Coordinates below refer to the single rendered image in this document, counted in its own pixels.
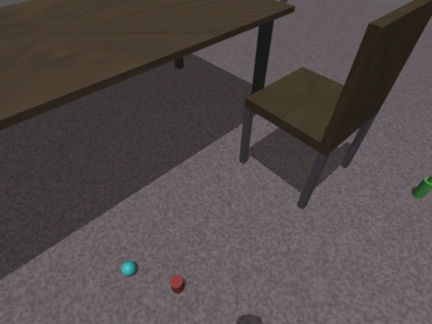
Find chair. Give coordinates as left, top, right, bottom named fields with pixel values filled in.
left=239, top=0, right=432, bottom=210

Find table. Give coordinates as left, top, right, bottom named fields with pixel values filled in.
left=0, top=0, right=295, bottom=130

